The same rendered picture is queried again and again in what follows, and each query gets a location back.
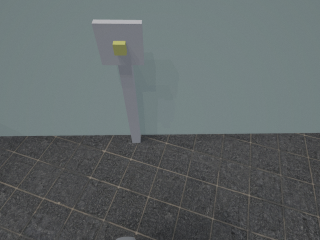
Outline panel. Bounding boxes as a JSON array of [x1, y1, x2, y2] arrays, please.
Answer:
[[91, 19, 144, 143]]

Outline button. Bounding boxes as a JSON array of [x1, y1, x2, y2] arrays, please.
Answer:
[[112, 41, 127, 56]]

